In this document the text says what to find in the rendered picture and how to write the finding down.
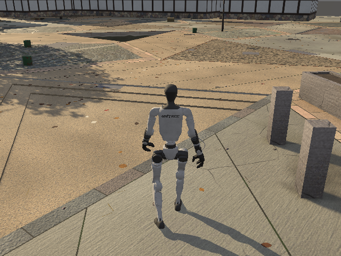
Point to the left robot hand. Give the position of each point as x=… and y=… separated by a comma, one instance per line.
x=145, y=148

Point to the robot right upper arm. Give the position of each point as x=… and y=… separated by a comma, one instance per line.
x=190, y=122

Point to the robot left forearm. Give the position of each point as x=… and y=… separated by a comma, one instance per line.
x=146, y=138

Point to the robot right forearm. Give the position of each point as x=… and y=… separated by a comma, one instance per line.
x=196, y=144

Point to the robot left thigh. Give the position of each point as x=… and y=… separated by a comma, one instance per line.
x=157, y=158

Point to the left robot shin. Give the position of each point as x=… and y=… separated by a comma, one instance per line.
x=157, y=199

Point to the robot left upper arm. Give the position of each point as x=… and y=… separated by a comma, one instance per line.
x=151, y=120

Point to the right robot hand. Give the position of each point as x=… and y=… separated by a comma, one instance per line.
x=201, y=160

